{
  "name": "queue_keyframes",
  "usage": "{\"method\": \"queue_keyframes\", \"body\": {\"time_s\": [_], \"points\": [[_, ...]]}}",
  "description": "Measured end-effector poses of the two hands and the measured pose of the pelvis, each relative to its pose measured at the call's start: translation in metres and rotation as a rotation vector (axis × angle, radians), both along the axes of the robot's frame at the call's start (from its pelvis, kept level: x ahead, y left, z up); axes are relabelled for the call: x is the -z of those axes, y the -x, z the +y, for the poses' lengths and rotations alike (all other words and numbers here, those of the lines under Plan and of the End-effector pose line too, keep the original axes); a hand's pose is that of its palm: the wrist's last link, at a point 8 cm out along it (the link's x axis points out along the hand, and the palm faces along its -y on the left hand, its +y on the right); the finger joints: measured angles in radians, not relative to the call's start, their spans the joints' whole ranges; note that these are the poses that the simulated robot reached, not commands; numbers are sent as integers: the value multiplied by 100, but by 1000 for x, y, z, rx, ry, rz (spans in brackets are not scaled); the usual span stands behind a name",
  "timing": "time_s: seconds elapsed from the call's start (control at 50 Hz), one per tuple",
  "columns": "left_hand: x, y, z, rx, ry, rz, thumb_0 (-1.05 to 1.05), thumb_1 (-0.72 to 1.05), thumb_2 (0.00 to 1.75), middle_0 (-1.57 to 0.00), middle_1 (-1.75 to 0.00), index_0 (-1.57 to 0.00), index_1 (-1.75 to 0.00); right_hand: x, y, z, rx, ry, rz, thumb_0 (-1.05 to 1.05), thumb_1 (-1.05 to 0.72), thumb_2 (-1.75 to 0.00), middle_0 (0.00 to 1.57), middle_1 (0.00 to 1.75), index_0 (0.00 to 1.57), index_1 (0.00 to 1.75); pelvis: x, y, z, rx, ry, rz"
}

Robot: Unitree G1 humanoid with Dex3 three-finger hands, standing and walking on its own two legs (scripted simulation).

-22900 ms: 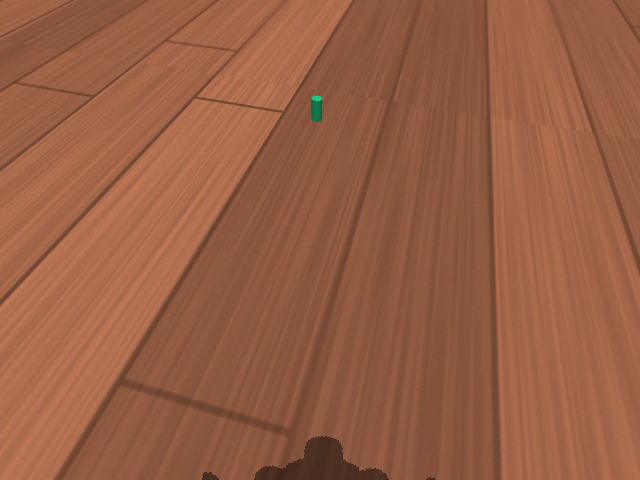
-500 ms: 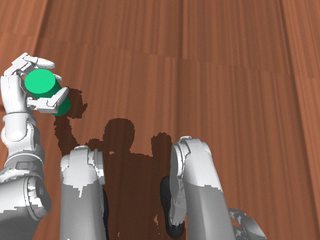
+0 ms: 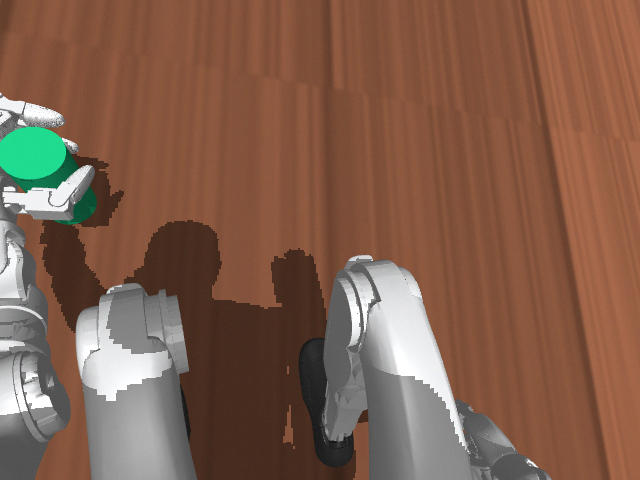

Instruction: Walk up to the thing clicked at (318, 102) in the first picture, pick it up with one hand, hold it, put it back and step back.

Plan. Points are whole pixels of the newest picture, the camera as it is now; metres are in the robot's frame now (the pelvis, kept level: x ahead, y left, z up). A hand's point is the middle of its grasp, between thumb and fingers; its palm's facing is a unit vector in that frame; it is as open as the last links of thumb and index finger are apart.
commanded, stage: crouch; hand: left
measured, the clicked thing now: (54, 181) +0.46 +0.25 -0.11
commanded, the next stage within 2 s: lower in 0.06 s
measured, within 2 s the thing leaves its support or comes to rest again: neither
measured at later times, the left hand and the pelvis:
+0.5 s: hand (66, 187) +0.46 +0.25 -0.14, palm faces +0.19 -0.98 -0.02, open 8.3 cm; pelvis -0.01 +0.01 -0.01, yaw -3 degrees
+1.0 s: hand (76, 192) +0.47 +0.25 -0.18, palm faces +0.22 -0.98 -0.02, open 8.3 cm; pelvis -0.01 +0.02 -0.02, yaw -6 degrees
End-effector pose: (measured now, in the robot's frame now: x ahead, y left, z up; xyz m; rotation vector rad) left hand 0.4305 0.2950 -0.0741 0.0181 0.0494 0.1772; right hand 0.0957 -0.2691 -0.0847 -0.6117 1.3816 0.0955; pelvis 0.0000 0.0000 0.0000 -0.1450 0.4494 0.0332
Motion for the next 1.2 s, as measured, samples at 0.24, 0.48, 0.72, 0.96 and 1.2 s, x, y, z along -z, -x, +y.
{"method": "queue_keyframes", "body": {"time_s": [0.24, 0.48, 0.72, 0.96, 1.2], "points": [[22, -1, 0, 1, -3, 8, 3, -20, 112, -83, -107, -82, -106, -4, 0, 2, -58, 30, 23, 0, -90, -90, 20, 30, 20, 30, 6, 2, 2, 9, 25, -37], [59, 1, 0, -16, 10, 36, 3, -20, 112, -83, -107, -82, -106, -13, -1, 4, -155, 79, 48, 0, -91, -90, 20, 30, 20, 30, 13, 5, 5, 27, 60, -89], [86, -3, -1, -35, 11, 24, 3, -20, 112, -83, -107, -83, -106, -23, -11, 13, -270, 135, 61, 0, -91, -90, 20, 30, 20, 30, 18, 8, 10, 41, 100, -138], [104, -7, 0, -43, 7, 28, 3, -20, 112, -83, -108, -82, -106, -30, -12, 24, -334, 165, 84, 0, -91, -90, 20, 30, 20, 30, 19, 10, 15, 55, 136, -166], [115, -7, -1, -59, -1, 30, 3, -20, 112, -83, -108, -82, -106, -37, -9, 26, -376, 197, 112, 0, -91, -90, 20, 30, 21, 30, 19, 13, 17, 70, 159, -191]]}}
